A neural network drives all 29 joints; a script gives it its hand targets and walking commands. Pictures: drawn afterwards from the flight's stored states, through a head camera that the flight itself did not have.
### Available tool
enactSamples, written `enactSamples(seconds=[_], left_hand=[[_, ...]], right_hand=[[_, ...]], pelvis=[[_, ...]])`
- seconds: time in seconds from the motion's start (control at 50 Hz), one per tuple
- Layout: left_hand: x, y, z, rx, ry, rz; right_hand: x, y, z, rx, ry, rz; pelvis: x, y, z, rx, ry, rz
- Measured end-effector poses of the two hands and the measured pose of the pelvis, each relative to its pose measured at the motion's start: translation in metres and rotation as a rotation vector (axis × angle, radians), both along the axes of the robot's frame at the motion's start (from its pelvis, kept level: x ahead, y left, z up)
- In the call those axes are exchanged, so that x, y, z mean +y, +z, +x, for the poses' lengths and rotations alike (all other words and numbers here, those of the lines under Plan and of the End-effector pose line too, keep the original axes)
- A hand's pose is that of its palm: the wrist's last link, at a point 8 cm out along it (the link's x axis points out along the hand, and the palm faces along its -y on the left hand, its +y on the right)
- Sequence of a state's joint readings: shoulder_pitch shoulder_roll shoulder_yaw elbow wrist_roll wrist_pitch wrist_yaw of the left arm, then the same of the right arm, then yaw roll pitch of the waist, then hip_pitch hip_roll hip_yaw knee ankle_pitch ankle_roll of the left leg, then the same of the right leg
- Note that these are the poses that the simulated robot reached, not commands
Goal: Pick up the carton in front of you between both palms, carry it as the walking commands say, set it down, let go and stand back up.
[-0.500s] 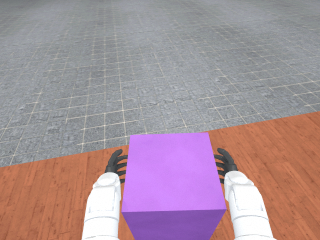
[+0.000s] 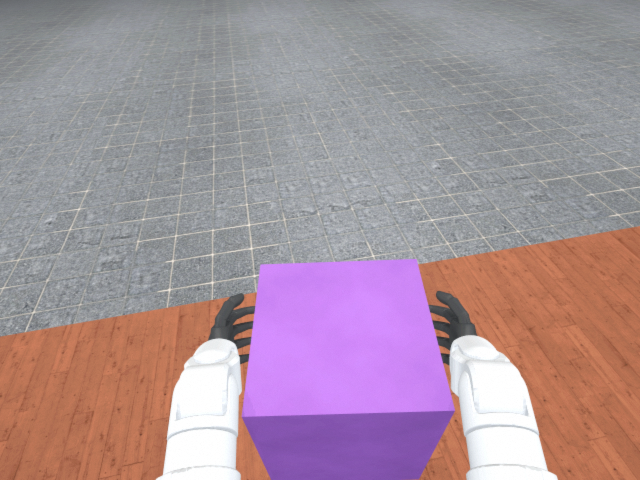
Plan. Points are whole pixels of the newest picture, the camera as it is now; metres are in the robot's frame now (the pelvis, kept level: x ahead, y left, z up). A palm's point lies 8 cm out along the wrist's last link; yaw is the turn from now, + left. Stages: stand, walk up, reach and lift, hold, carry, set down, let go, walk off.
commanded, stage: hold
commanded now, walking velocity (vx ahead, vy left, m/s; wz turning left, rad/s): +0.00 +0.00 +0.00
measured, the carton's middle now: (342, 375) +0.29 +0.00 -0.02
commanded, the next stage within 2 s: carry in 0.48 s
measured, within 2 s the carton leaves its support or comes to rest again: neither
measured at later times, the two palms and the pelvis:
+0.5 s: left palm (223, 344) +0.30 +0.15 +0.05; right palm (459, 342) +0.29 -0.15 +0.05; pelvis +0.02 +0.00 +0.00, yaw +0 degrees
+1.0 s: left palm (227, 259) +0.41 +0.16 +0.09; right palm (438, 257) +0.41 -0.14 +0.09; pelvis +0.16 +0.01 -0.01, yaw +2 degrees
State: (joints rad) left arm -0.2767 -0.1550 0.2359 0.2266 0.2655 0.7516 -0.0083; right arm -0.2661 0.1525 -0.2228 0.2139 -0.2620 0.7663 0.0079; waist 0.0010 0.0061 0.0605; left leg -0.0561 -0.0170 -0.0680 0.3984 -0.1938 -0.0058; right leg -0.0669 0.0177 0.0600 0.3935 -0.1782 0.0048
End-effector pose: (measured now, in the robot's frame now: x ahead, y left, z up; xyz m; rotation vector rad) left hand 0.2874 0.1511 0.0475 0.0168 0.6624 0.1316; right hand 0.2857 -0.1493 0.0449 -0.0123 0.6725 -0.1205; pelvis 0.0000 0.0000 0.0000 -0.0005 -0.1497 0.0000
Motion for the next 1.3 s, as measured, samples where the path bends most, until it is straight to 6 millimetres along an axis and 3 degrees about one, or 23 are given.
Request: enactSamples(seconds=[0.56,0.7,0.8,0.9,1.0,1.12,1.22,1.3], left_hand=[[0.002,0.001,0.01,-0.001,-0.009,0.008],[0.013,0.022,0.032,-0.078,0.027,-0.027],[0.029,0.038,0.053,-0.112,0.051,-0.04],[0.022,0.049,0.087,-0.071,0.04,-0.052],[0.009,0.042,0.123,-0.076,0.043,-0.06],[0.025,0.036,0.154,0.015,0.131,-0.092],[0.045,0.043,0.211,-0.013,0.157,-0.097],[0.062,0.034,0.271,-0.043,0.136,-0.102]], right_hand=[[0.002,0.002,0.01,-0.002,0.008,-0.012],[0.013,0.025,0.036,-0.078,-0.002,0.004],[0.03,0.044,0.062,-0.112,0.001,0.021],[0.022,0.048,0.087,-0.071,-0.042,0.041],[0.009,0.041,0.121,-0.077,-0.069,0.062],[0.027,0.043,0.176,0.018,-0.007,0.063],[0.047,0.049,0.238,-0.009,0.015,0.068],[0.063,0.04,0.291,-0.041,-0.004,0.065]], pelvis=[[0.002,0.0,0.018,0.058,0.005,-0.002],[0.009,-0.006,0.039,0.155,0.037,-0.009],[0.022,-0.008,0.075,0.201,-0.007,-0.002],[0.021,-0.001,0.116,0.236,-0.007,-0.034],[0.011,-0.014,0.164,0.237,0.029,-0.04],[0.011,-0.001,0.222,0.246,0.053,-0.009],[0.026,0.0,0.281,0.243,0.051,0.001],[0.047,-0.016,0.338,0.224,0.031,0.0]])
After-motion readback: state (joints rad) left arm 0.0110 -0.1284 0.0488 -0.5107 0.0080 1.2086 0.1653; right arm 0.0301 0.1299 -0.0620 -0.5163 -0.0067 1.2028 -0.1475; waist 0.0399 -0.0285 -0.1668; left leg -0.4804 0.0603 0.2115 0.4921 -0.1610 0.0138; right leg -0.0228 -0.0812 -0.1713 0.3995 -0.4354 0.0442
